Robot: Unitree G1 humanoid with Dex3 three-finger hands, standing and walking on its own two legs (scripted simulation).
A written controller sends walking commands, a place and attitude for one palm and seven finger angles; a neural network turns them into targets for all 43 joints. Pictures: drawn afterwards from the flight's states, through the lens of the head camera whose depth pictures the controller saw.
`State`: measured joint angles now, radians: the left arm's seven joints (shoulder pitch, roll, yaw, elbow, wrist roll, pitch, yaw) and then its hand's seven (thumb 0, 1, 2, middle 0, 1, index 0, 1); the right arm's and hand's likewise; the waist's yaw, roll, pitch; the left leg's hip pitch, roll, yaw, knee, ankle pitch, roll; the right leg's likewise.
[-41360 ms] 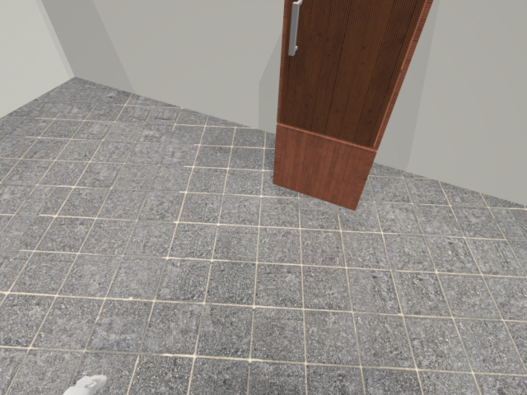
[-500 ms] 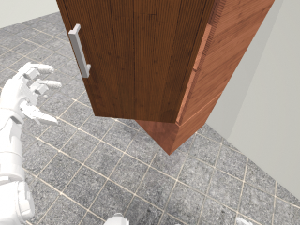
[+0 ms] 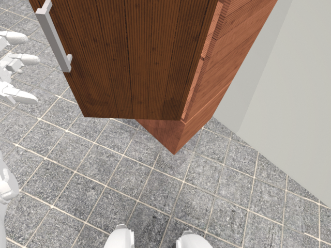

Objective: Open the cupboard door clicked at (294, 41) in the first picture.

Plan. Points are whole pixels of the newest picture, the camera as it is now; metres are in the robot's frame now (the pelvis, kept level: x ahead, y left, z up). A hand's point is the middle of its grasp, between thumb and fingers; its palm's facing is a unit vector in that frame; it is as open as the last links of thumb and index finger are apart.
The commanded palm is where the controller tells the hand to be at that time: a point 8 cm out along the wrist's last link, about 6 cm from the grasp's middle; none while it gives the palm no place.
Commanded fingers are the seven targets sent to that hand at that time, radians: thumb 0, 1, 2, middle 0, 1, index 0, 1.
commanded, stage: move the hooked fingers beside the handle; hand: left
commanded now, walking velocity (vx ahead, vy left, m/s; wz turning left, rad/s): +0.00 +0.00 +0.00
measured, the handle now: (58, 39) +0.59 +0.25 +0.11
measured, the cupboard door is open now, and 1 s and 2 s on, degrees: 44 44 44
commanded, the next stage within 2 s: slide the fingers in behind the handle in 1.70 s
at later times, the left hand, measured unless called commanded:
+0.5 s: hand (23, 48) +0.54 +0.31 +0.12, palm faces -0.01 -1.00 +0.00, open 14.0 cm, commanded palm +0.54 +0.34 +0.11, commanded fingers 0.00 -0.50 0.30 -0.30 -1.20 -0.30 -1.20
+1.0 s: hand (24, 54) +0.52 +0.30 +0.12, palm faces -0.03 -1.00 +0.00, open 14.0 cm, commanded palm +0.52 +0.33 +0.11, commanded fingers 0.00 -0.50 0.30 -0.30 -1.20 -0.30 -1.20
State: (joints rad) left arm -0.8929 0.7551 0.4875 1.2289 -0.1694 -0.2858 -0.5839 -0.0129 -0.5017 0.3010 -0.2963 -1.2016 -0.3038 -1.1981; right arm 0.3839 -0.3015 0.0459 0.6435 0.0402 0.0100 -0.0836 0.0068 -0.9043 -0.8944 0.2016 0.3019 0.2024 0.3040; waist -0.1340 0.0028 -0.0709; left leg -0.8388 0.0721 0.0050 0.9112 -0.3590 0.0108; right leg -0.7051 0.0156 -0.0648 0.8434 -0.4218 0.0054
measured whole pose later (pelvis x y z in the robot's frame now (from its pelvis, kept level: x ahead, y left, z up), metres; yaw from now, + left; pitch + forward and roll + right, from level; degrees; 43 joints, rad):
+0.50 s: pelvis +0.01 +0.01 -0.01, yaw -2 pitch +24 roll -6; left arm -1.14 0.99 0.53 1.37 -0.05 -0.22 -0.58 -0.01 -0.50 0.30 -0.30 -1.20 -0.30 -1.20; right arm 0.44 -0.29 0.09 0.60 0.02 0.08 -0.09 0.00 -0.90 -0.89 0.20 0.30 0.20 0.30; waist -0.23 0.02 -0.07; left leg -1.01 0.10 0.00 1.01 -0.41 0.02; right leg -0.86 0.04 -0.06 0.88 -0.44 0.02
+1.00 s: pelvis +0.01 +0.02 -0.01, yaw -1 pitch +21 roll -6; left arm -1.03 0.82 0.47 1.27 -0.09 -0.23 -0.53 -0.01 -0.50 0.30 -0.30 -1.20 -0.30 -1.20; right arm 0.41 -0.28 0.06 0.58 0.01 0.10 -0.05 0.00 -0.90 -0.89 0.20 0.30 0.20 0.30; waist -0.19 0.02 -0.10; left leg -0.94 0.08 -0.01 0.98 -0.41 0.03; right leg -0.77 0.03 -0.07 0.85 -0.43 0.03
